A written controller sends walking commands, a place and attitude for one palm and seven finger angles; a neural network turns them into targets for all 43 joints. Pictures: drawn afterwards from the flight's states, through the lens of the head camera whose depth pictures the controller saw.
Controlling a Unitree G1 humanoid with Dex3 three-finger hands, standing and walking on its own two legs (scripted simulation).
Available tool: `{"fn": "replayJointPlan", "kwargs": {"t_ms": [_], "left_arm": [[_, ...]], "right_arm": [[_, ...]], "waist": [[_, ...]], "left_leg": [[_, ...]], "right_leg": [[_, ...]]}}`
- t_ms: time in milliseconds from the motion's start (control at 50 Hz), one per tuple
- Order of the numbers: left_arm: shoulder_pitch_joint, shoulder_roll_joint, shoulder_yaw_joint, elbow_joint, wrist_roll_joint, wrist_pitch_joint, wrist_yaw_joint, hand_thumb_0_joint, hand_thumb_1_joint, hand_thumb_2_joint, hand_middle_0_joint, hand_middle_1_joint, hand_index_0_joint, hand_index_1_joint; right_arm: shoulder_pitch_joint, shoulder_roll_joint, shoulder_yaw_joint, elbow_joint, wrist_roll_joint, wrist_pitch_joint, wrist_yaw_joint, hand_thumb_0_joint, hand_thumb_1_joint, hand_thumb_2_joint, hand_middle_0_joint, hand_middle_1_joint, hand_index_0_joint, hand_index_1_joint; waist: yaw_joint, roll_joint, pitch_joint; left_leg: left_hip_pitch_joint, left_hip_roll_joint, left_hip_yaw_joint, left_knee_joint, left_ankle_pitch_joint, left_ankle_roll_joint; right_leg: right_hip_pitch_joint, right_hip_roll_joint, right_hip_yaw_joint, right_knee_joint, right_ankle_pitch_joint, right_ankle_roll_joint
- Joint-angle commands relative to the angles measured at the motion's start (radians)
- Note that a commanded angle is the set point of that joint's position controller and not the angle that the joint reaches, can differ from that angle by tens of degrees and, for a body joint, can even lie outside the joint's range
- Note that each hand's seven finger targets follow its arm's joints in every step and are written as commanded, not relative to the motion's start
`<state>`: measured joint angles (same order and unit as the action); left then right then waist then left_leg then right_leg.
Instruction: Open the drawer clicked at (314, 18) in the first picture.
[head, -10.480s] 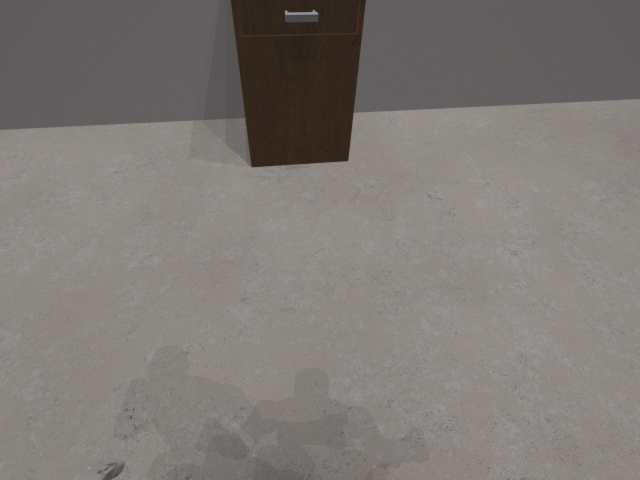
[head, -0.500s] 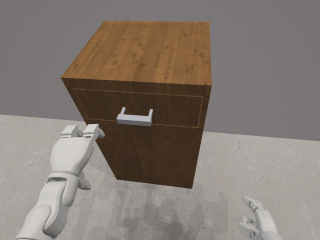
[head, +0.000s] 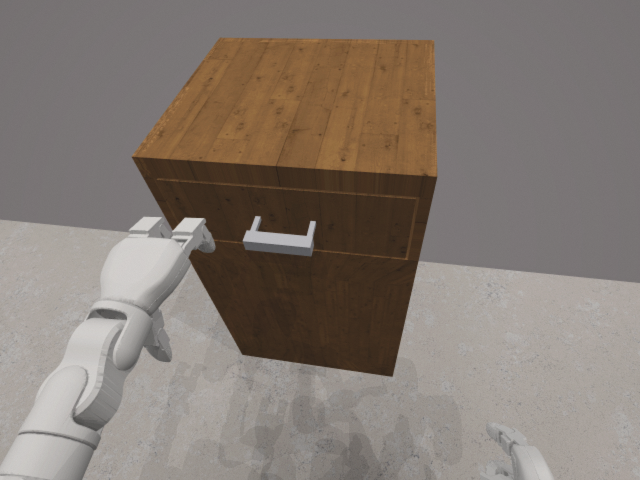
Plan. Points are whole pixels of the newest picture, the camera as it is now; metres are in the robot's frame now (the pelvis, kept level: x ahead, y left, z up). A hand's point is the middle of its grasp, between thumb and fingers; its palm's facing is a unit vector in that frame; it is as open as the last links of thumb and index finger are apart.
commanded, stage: raise the hand with hooked fingers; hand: left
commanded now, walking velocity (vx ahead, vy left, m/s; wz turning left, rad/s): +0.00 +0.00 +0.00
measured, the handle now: (281, 233) +0.51 +0.15 -0.06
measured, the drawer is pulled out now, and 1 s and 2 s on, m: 0.00 0.00 0.00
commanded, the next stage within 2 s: move the hooked fingers above the handle in 0.16 s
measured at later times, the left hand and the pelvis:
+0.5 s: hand (190, 284) +0.32 +0.22 +0.06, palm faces -0.01 -0.04 -1.00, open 13.9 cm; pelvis -0.01 -0.01 +0.00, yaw +1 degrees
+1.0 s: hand (228, 263) +0.37 +0.19 +0.04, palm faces +0.01 -0.02 -1.00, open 13.8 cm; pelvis -0.01 -0.01 -0.01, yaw +0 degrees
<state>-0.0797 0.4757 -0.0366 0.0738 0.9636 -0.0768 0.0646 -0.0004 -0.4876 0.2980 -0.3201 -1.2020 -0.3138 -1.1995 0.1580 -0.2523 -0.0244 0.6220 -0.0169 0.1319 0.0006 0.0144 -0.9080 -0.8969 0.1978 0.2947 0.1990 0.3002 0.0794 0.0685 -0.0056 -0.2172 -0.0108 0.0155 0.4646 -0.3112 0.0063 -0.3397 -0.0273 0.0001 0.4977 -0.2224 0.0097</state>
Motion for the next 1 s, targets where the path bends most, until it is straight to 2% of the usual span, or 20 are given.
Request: {"fn": "replayJointPlan", "kwargs": {"t_ms": [0, 40, 80, 160, 240, 280, 320, 340, 360, 400, 480, 520, 580, 640, 700, 720, 780, 820, 920, 980], "left_arm": [[-0.235, 0.231, 0.181, -0.218, -0.004, -0.026, 0.085, 0.000, -0.500, 0.300, -0.300, -1.200, -0.300, -1.200], [-0.237, 0.215, 0.169, -0.197, -0.006, -0.023, 0.103, 0.000, -0.500, 0.300, -0.300, -1.200, -0.300, -1.200], [-0.241, 0.208, 0.157, -0.187, -0.003, -0.012, 0.114, 0.000, -0.500, 0.300, -0.300, -1.200, -0.300, -1.200], [-0.245, 0.182, 0.115, -0.175, -0.002, 0.012, 0.106, 0.000, -0.500, 0.300, -0.300, -1.200, -0.300, -1.200], [-0.238, 0.192, 0.119, -0.164, -0.005, 0.015, 0.089, 0.000, -0.500, 0.300, -0.300, -1.200, -0.300, -1.200], [-0.303, 0.191, 0.105, -0.097, 0.003, 0.014, 0.086, 0.000, -0.500, 0.300, -0.300, -1.200, -0.300, -1.200], [-0.395, 0.170, 0.072, -0.061, 0.007, 0.004, 0.087, 0.000, -0.500, 0.300, -0.300, -1.200, -0.300, -1.200], [-0.418, 0.205, 0.101, -0.042, 0.017, -0.006, 0.092, 0.000, -0.500, 0.300, -0.300, -1.200, -0.300, -1.200], [-0.440, 0.173, 0.066, -0.040, 0.018, -0.012, 0.093, 0.000, -0.500, 0.300, -0.300, -1.200, -0.300, -1.200], [-0.515, 0.199, 0.081, 0.001, 0.028, -0.023, 0.103, 0.000, -0.500, 0.300, -0.300, -1.200, -0.300, -1.200], [-0.541, 0.172, 0.062, 0.064, 0.034, -0.034, 0.116, 0.000, -0.500, 0.300, -0.300, -1.200, -0.300, -1.200], [-0.535, 0.193, 0.087, 0.098, 0.036, -0.032, 0.122, 0.000, -0.500, 0.300, -0.300, -1.200, -0.300, -1.200], [-0.493, 0.148, 0.061, 0.128, 0.039, -0.021, 0.127, 0.000, -0.500, 0.300, -0.300, -1.200, -0.300, -1.200], [-0.499, 0.140, 0.055, 0.128, 0.045, -0.012, 0.133, 0.000, -0.500, 0.300, -0.300, -1.200, -0.300, -1.200], [-0.562, 0.125, 0.037, 0.133, 0.052, -0.007, 0.147, 0.000, -0.500, 0.300, -0.300, -1.200, -0.300, -1.200], [-0.563, 0.154, 0.061, 0.129, 0.057, -0.011, 0.158, 0.000, -0.500, 0.300, -0.300, -1.200, -0.300, -1.200], [-0.588, 0.137, 0.050, 0.125, 0.069, -0.011, 0.186, 0.000, -0.500, 0.300, -0.300, -1.200, -0.300, -1.200], [-0.619, 0.112, 0.025, 0.142, 0.072, -0.003, 0.203, 0.000, -0.500, 0.300, -0.300, -1.200, -0.300, -1.200], [-0.693, 0.118, 0.020, 0.236, 0.091, 0.030, 0.229, 0.000, -0.500, 0.300, -0.300, -1.200, -0.300, -1.200], [-0.722, 0.077, -0.017, 0.278, 0.095, 0.041, 0.230, 0.000, -0.500, 0.300, -0.300, -1.200, -0.300, -1.200]], "right_arm": [[-0.092, -0.103, -0.038, -0.145, -0.003, -0.044, -0.009, 0.000, -0.900, -0.900, 0.200, 0.300, 0.200, 0.300], [-0.085, -0.102, -0.042, -0.136, 0.000, -0.043, -0.009, 0.000, -0.900, -0.900, 0.200, 0.300, 0.200, 0.300], [-0.089, -0.102, -0.043, -0.133, 0.002, -0.043, -0.010, 0.000, -0.900, -0.900, 0.200, 0.300, 0.200, 0.300], [-0.100, -0.103, -0.042, -0.133, 0.007, -0.043, -0.012, 0.000, -0.900, -0.900, 0.200, 0.300, 0.200, 0.300], [-0.106, -0.103, -0.036, -0.134, 0.005, -0.043, -0.019, 0.000, -0.900, -0.900, 0.200, 0.300, 0.200, 0.300], [-0.106, -0.102, -0.029, -0.123, 0.007, -0.040, -0.027, 0.000, -0.900, -0.900, 0.200, 0.300, 0.200, 0.300], [-0.096, -0.100, -0.029, -0.118, 0.009, -0.047, -0.033, 0.000, -0.900, -0.900, 0.200, 0.300, 0.200, 0.300], [-0.083, -0.103, -0.032, -0.110, 0.008, -0.049, -0.035, 0.000, -0.900, -0.900, 0.200, 0.300, 0.200, 0.300], [-0.084, -0.097, -0.031, -0.116, 0.007, -0.052, -0.037, 0.000, -0.900, -0.900, 0.200, 0.300, 0.200, 0.300], [-0.067, -0.100, -0.035, -0.106, 0.006, -0.057, -0.042, 0.000, -0.900, -0.900, 0.200, 0.300, 0.200, 0.300], [-0.046, -0.095, -0.042, -0.100, 0.007, -0.060, -0.041, 0.000, -0.900, -0.900, 0.200, 0.300, 0.200, 0.300], [-0.033, -0.098, -0.045, -0.098, 0.007, -0.058, -0.038, 0.000, -0.900, -0.900, 0.200, 0.300, 0.200, 0.300], [-0.031, -0.098, -0.048, -0.104, 0.009, -0.051, -0.030, 0.000, -0.900, -0.900, 0.200, 0.300, 0.200, 0.300], [-0.024, -0.105, -0.054, -0.109, 0.010, -0.045, -0.023, 0.000, -0.900, -0.900, 0.200, 0.300, 0.200, 0.300], [-0.015, -0.111, -0.057, -0.106, 0.011, -0.043, -0.024, 0.000, -0.900, -0.900, 0.200, 0.300, 0.200, 0.300], [-0.008, -0.111, -0.061, -0.104, 0.012, -0.044, -0.024, 0.000, -0.900, -0.900, 0.200, 0.300, 0.200, 0.300], [0.004, -0.107, -0.065, -0.094, 0.009, -0.044, -0.024, 0.000, -0.900, -0.900, 0.200, 0.300, 0.200, 0.300], [0.009, -0.107, -0.066, -0.087, 0.011, -0.046, -0.023, 0.000, -0.900, -0.900, 0.200, 0.300, 0.200, 0.300], [0.019, -0.111, -0.067, -0.069, 0.015, -0.045, -0.028, 0.000, -0.900, -0.900, 0.200, 0.300, 0.200, 0.300], [0.032, -0.107, -0.070, -0.059, 0.013, -0.046, -0.027, 0.000, -0.900, -0.900, 0.200, 0.300, 0.200, 0.300]], "waist": [[0.018, -0.023, -0.303], [0.011, -0.053, -0.295], [0.008, -0.045, -0.293], [0.003, -0.041, -0.284], [0.004, -0.064, -0.268], [-0.015, -0.088, -0.214], [-0.030, -0.097, -0.201], [-0.024, -0.082, -0.224], [-0.024, -0.077, -0.255], [-0.036, -0.066, -0.275], [-0.031, -0.045, -0.313], [-0.024, -0.055, -0.331], [-0.021, -0.074, -0.329], [-0.023, -0.082, -0.341], [-0.043, -0.094, -0.322], [-0.033, -0.079, -0.345], [-0.039, -0.061, -0.382], [-0.052, -0.043, -0.362], [-0.059, -0.067, -0.373], [-0.067, -0.076, -0.396]], "left_leg": [[0.003, -0.008, -0.008, -0.033, 0.461, -0.010], [-0.013, -0.012, -0.001, -0.036, 0.430, -0.006], [-0.017, -0.015, 0.005, -0.037, 0.414, -0.004], [-0.016, -0.017, 0.012, -0.045, 0.363, 0.003], [-0.025, -0.018, 0.012, -0.056, 0.328, 0.009], [-0.055, -0.022, 0.018, -0.058, 0.264, 0.013], [-0.051, -0.022, 0.019, -0.056, 0.221, 0.017], [-0.054, -0.025, 0.018, -0.054, 0.228, 0.015], [-0.042, -0.028, 0.020, -0.048, 0.225, 0.017], [-0.045, -0.031, 0.017, -0.038, 0.221, 0.016], [-0.055, -0.031, 0.023, -0.023, 0.272, 0.014], [-0.069, -0.031, 0.022, -0.019, 0.291, 0.013], [-0.089, -0.029, 0.024, -0.013, 0.324, 0.010], [-0.095, -0.026, 0.027, -0.006, 0.332, 0.012], [-0.101, -0.024, 0.018, -0.003, 0.315, 0.011], [-0.095, -0.024, 0.022, 0.000, 0.314, 0.013], [-0.085, -0.025, 0.020, 0.011, 0.335, 0.011], [-0.081, -0.022, 0.017, 0.014, 0.338, 0.008], [-0.098, -0.024, 0.019, 0.014, 0.301, 0.010], [-0.093, -0.024, 0.022, 0.025, 0.334, 0.011]], "right_leg": [[0.240, 0.032, -0.009, 0.000, 0.309, -0.060], [0.238, 0.028, -0.008, -0.004, 0.303, -0.057], [0.235, 0.028, -0.007, -0.006, 0.300, -0.057], [0.230, 0.025, -0.006, -0.018, 0.260, -0.054], [0.240, 0.025, -0.004, -0.029, 0.235, -0.052], [0.204, 0.025, -0.003, -0.043, 0.186, -0.049], [0.170, 0.024, -0.004, -0.052, 0.136, -0.045], [0.180, 0.026, -0.002, -0.047, 0.141, -0.048], [0.185, 0.023, -0.001, -0.045, 0.142, -0.046], [0.176, 0.025, 0.002, -0.041, 0.138, -0.047], [0.186, 0.024, -0.003, -0.017, 0.204, -0.051], [0.202, 0.024, -0.004, -0.006, 0.227, -0.051], [0.202, 0.026, -0.008, 0.009, 0.269, -0.054], [0.196, 0.028, -0.006, 0.018, 0.274, -0.053], [0.162, 0.032, -0.012, 0.020, 0.246, -0.054], [0.169, 0.030, -0.005, 0.023, 0.243, -0.054], [0.168, 0.032, -0.005, 0.037, 0.264, -0.056], [0.138, 0.034, -0.013, 0.038, 0.255, -0.057], [0.130, 0.035, -0.012, 0.039, 0.226, -0.057], [0.137, 0.036, -0.014, 0.048, 0.270, -0.057]]}}
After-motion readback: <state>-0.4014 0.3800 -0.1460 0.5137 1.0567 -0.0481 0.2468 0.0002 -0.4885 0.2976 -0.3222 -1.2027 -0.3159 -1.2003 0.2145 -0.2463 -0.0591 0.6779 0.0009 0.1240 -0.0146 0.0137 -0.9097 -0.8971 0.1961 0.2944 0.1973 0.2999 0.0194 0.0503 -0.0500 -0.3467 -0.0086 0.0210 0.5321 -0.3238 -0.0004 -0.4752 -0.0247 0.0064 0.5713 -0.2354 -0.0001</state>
